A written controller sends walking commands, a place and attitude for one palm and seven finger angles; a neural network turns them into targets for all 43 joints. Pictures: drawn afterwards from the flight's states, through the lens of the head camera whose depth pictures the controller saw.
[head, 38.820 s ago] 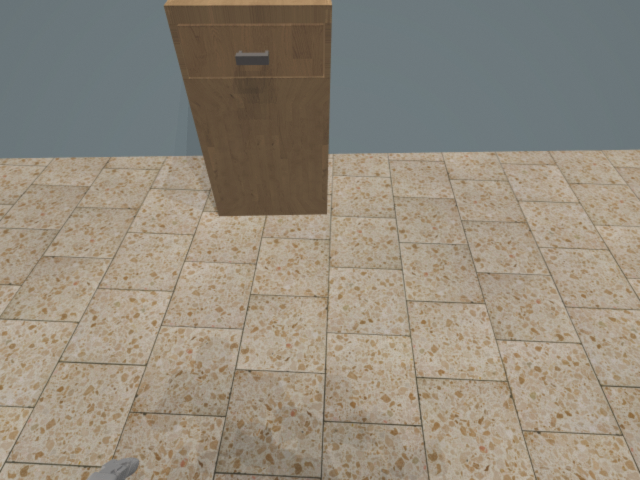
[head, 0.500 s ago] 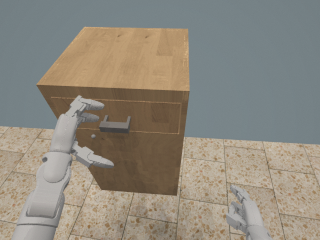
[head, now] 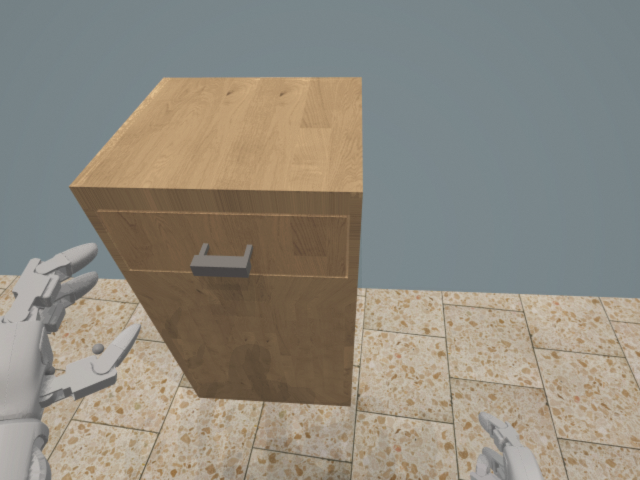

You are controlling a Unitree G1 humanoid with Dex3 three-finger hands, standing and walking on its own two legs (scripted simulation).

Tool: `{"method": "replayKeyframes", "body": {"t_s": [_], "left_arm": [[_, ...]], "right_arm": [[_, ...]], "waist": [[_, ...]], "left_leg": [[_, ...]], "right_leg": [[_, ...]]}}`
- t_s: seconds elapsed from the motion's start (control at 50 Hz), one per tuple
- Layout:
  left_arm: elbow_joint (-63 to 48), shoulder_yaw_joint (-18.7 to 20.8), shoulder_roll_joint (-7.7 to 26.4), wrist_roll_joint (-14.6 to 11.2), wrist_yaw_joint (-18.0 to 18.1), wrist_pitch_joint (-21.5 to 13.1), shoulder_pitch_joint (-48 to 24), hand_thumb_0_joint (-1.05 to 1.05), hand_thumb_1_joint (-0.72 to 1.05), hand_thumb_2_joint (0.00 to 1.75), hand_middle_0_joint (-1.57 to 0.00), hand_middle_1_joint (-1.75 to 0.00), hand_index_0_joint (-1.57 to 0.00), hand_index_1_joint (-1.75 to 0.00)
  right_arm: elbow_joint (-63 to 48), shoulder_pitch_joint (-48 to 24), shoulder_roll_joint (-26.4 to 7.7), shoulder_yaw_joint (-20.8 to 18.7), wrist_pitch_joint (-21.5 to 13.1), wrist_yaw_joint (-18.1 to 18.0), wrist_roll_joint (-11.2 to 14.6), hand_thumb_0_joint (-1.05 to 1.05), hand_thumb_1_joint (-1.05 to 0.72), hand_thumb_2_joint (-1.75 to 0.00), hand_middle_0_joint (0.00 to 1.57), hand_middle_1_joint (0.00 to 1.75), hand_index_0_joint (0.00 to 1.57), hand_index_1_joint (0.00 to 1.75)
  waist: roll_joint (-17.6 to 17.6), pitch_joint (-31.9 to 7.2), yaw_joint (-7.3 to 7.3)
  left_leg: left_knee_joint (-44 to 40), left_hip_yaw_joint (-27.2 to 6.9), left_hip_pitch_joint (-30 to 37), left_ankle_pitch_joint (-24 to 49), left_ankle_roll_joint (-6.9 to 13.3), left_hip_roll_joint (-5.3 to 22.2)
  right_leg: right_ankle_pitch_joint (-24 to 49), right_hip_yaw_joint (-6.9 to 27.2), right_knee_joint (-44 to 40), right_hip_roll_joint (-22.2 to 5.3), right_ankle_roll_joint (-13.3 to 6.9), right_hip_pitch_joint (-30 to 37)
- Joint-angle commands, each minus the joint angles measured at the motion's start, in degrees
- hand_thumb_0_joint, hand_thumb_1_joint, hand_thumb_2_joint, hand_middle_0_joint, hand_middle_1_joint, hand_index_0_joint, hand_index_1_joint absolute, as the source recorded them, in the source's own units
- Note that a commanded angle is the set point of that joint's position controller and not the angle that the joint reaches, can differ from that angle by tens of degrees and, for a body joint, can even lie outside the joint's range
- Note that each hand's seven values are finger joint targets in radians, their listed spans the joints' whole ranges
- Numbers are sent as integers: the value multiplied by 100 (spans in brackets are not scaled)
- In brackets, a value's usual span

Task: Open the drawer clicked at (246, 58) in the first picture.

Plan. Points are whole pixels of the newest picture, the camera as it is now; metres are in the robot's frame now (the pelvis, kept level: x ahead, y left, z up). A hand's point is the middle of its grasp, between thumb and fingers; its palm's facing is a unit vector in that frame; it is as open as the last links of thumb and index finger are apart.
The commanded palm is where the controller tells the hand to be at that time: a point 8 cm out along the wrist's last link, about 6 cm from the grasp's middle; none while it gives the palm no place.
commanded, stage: draw the hand back to the body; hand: left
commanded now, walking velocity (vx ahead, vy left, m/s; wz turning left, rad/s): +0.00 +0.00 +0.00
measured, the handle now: (224, 257) +0.49 +0.24 -0.05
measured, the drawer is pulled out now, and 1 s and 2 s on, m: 0.00 0.00 0.00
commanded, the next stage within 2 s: step back with the hand held close in 0.34 s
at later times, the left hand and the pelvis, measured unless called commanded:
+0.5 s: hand (75, 389) +0.15 +0.23 +0.16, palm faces +0.41 -0.82 -0.40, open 7.5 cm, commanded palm +0.10 +0.27 +0.17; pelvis -0.03 -0.01 +0.00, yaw +1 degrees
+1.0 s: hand (29, 421) +0.12 +0.25 +0.16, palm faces +0.36 -0.82 -0.44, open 7.4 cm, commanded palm +0.07 +0.30 +0.17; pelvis -0.07 +0.02 -0.02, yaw +0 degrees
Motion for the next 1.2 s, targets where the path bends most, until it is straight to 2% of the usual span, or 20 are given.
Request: {"method": "replayKeyframes", "body": {"t_s": [0.0,0.12,0.22,0.42,0.44,0.46,0.5,0.54,0.56,0.62,0.68,0.72,0.76,0.86,0.92,0.98,1.04,1.06,1.12,1.18], "left_arm": [[-1449,683,927,13,128,-432,-113,0,69,81,-22,-43,-22,-43],[-1222,557,798,50,186,-468,-276,0,90,90,-20,-30,-20,-30],[-1173,599,850,53,216,-492,-419,0,90,90,-20,-30,-20,-30],[-1276,634,875,69,244,-515,-288,0,90,90,-20,-30,-20,-30],[-1355,1236,1301,160,270,-654,-397,0,90,90,-20,-30,-20,-30],[-1310,1279,1308,194,254,-687,-347,0,90,90,-20,-30,-20,-30],[-1191,759,848,310,274,-604,-101,0,90,90,-20,-30,-20,-30],[-1220,628,686,292,316,-555,197,0,90,90,-20,-30,-20,-30],[-1408,725,786,293,348,-578,248,0,90,90,-20,-30,-20,-30],[-1769,867,920,264,436,-571,640,0,90,90,-20,-30,-20,-30],[-2348,1055,1171,261,490,-628,838,0,90,90,-20,-30,-20,-30],[-2632,1260,1364,214,457,-704,945,0,90,90,-20,-30,-20,-30],[-2753,1311,1411,192,432,-745,1060,0,90,90,-20,-30,-20,-30],[-2462,1237,1195,201,403,-868,1109,0,90,90,-20,-30,-20,-30],[-2111,1171,1057,219,404,-908,903,0,90,90,-20,-30,-20,-30],[-1848,1059,985,241,388,-910,555,0,90,90,-20,-30,-20,-30],[-1771,954,1007,259,395,-934,245,0,90,90,-20,-30,-20,-30],[-1957,1001,1146,267,409,-950,81,0,90,90,-20,-30,-20,-30],[-2099,941,1199,301,465,-990,-46,0,90,90,-20,-30,-20,-30],[-2252,1112,1285,286,508,-1016,287,0,90,90,-20,-30,-20,-30]], "right_arm": [[-1029,-849,-485,-188,-480,-32,48,0,-90,-90,20,30,20,30],[-946,-861,-487,-190,-601,-114,24,0,-90,-90,20,30,20,30],[-945,-927,-443,-169,-641,-166,10,0,-90,-90,20,30,20,30],[-923,-948,-413,-150,-753,-134,-10,0,-90,-90,20,30,20,30],[-1083,-733,-717,-256,-508,-134,-39,0,-90,-90,20,30,20,30],[-1074,-743,-646,-280,-378,-114,-63,0,-90,-90,20,30,20,30],[-1117,-631,-650,-306,-204,-98,-116,0,-90,-90,20,30,20,30],[-1201,-475,-627,-314,-58,-70,-69,0,-90,-90,20,30,20,30],[-1239,-540,-647,-330,-32,-87,-82,0,-90,-90,20,30,20,30],[-1432,-498,-657,-370,80,-84,-27,0,-90,-90,20,30,20,30],[-1544,-562,-635,-387,49,-104,-54,0,-90,-90,20,30,20,30],[-1637,-590,-578,-378,-8,-56,12,0,-90,-90,20,30,20,30],[-1628,-600,-594,-376,-69,-42,15,0,-90,-90,20,30,20,30],[-1498,-489,-647,-351,-260,-12,-46,0,-90,-90,20,30,20,30],[-1435,-406,-702,-327,-292,-5,-51,0,-90,-90,20,30,20,30],[-1429,-381,-732,-308,-288,-20,10,0,-90,-90,20,30,20,30],[-1404,-327,-694,-326,-287,9,39,0,-90,-90,20,30,20,30],[-1375,-353,-713,-343,-273,1,12,0,-90,-90,20,30,20,30],[-1327,-327,-649,-297,-236,-10,2,0,-90,-90,20,30,20,30],[-1370,-339,-686,-294,-219,-83,-19,0,-90,-90,20,30,20,30]], "waist": [[12,-345,50],[-216,73,-7],[-227,61,38],[-39,-26,103],[-301,396,-193],[-457,420,-175],[-1052,141,-332],[-954,-320,-381],[-604,-486,-360],[-628,-1019,-367],[-93,-1274,-283],[178,-1404,-244],[499,-1295,-228],[728,-785,-248],[458,-558,-295],[10,-273,-369],[-790,-171,-414],[-791,-194,-419],[-981,-438,-427],[-206,-597,-407]], "left_leg": [[-212,135,-457,1501,32,3],[-221,115,-506,880,74,-26],[-224,90,-480,532,90,-63],[-262,48,-523,618,49,-53],[-3,-172,-886,290,149,-7],[131,-226,-871,137,148,-56],[646,-219,-864,152,121,-55],[909,-200,-958,257,109,25],[796,-207,-995,441,104,41],[506,-350,-1138,1797,88,292],[391,-547,-1308,3049,64,534],[346,-520,-1441,3060,91,554],[220,-567,-1674,2680,106,567],[-220,-713,-2544,1651,242,843],[-227,-684,-3102,854,314,929],[16,-518,-3534,-640,295,633],[842,-257,-2837,-1290,159,81],[1101,-149,-2446,-1198,107,-27],[1434,-63,-1728,-921,88,-131],[270,-557,-2054,-1129,223,142]], "right_leg": [[1050,31,-252,-124,69,368],[318,69,-464,-111,92,33],[-260,168,-613,-168,86,11],[-144,159,-552,-174,55,187],[-154,728,-902,-375,28,-649],[-361,780,-1064,-483,-6,-827],[-442,989,-1027,-782,-126,-1010],[-60,1036,-788,-1047,-253,-781],[374,1004,-631,-1054,-289,-646],[1523,571,141,-799,-167,-22],[2302,234,827,-492,-26,234],[2235,192,1060,-412,39,342],[1928,191,1152,-356,62,234],[788,101,1553,-144,154,101],[629,177,1626,-166,162,215],[859,549,1233,-378,75,90],[-689,1304,-98,-822,-122,-1120],[-1235,1515,-479,-947,-207,-1575],[-1976,1332,-817,-1163,-244,-2128],[-1580,694,-79,-633,-6,-1548]]}}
